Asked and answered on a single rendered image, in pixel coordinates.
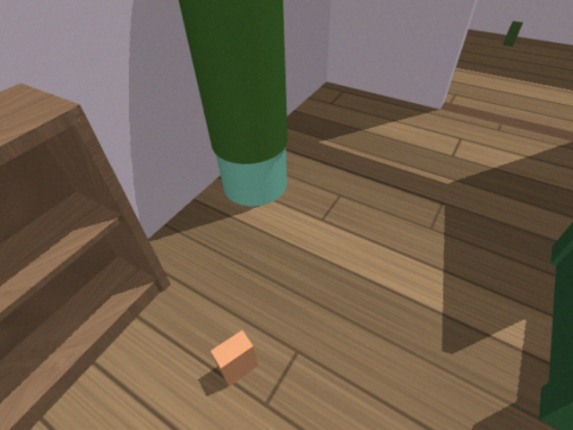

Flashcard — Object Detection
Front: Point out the armchair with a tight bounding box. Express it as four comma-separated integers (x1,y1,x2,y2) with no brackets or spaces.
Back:
539,222,573,430

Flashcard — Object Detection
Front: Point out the potted plant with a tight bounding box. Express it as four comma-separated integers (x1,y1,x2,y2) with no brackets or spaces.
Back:
179,0,287,206

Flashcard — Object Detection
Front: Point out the bookshelf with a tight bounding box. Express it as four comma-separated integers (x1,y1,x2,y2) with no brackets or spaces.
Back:
0,83,171,430

